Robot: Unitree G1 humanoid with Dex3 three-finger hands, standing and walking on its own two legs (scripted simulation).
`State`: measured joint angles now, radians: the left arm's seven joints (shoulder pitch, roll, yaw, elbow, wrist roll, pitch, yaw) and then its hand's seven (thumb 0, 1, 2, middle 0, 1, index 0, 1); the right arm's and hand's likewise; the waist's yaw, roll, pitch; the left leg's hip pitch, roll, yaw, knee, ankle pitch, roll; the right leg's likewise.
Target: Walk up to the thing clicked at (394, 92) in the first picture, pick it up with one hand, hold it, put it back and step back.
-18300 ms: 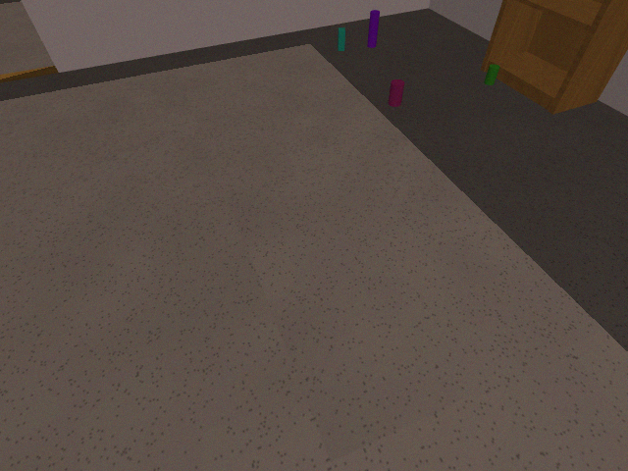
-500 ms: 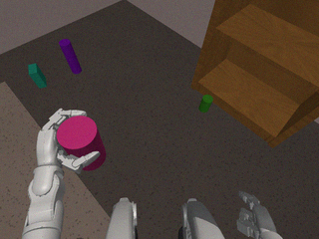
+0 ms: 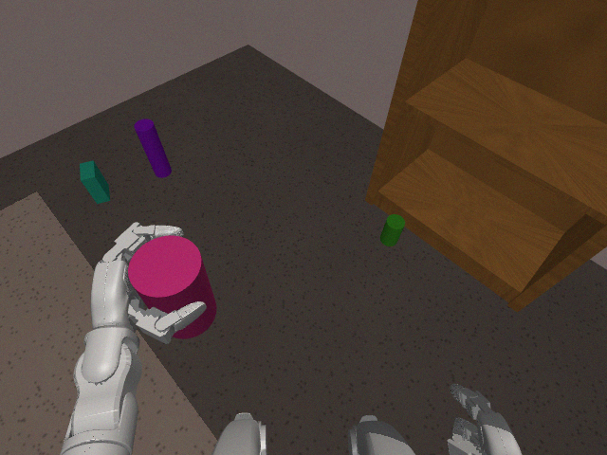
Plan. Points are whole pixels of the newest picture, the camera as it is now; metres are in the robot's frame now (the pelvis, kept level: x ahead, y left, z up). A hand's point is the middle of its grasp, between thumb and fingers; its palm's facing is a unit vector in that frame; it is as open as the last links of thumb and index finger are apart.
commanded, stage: lift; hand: left
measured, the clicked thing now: (178, 290) +0.33 +0.17 +0.01
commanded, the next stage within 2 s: hold in 0.52 s
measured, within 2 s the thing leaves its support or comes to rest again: neither
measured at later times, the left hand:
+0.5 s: hand (170, 263) +0.34 +0.17 +0.07, palm faces +0.07 -1.00 +0.00, open 11.3 cm
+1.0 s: hand (172, 258) +0.34 +0.16 +0.09, palm faces +0.06 -1.00 +0.01, open 11.3 cm
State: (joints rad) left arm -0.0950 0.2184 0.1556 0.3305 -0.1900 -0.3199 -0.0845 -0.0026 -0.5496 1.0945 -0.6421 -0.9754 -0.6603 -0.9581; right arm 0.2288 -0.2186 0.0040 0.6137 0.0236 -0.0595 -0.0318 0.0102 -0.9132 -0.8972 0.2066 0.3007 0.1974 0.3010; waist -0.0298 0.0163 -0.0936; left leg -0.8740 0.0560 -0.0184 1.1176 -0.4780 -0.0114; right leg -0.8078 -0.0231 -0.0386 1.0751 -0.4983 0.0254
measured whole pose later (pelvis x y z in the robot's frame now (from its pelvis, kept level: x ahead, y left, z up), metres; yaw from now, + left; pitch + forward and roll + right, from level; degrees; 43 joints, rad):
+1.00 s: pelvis +0.01 -0.01 +0.04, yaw +0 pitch +7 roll -1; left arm -0.12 0.19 0.15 0.40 -0.19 -0.34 -0.10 0.00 -0.54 1.09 -0.64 -0.97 -0.66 -0.96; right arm 0.23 -0.22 0.00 0.64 0.01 -0.03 -0.02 0.01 -0.92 -0.90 0.21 0.30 0.20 0.30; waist -0.02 0.01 -0.04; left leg -0.60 0.05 0.00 0.88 -0.40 -0.02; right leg -0.55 -0.02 -0.03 0.85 -0.42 0.02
